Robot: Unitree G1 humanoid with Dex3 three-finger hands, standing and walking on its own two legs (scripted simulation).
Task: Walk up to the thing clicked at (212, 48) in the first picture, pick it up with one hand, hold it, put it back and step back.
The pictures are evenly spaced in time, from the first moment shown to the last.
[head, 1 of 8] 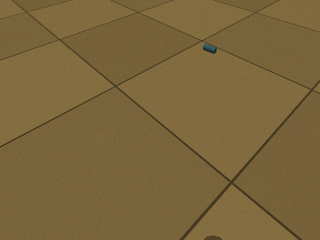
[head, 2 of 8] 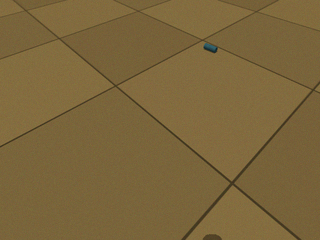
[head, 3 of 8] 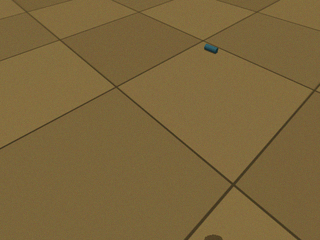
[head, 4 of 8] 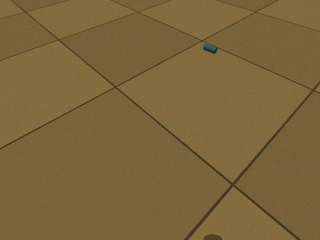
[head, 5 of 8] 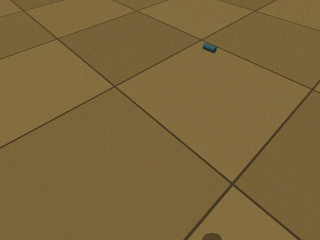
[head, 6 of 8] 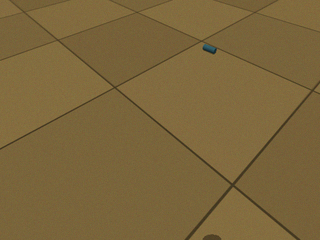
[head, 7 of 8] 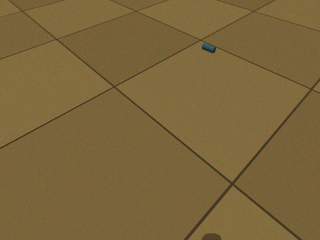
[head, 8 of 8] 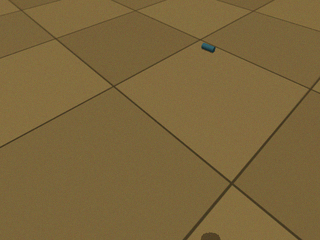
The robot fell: no
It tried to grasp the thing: no
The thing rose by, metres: 0.00
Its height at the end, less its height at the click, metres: +0.00
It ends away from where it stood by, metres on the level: 0.00
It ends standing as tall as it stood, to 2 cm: yes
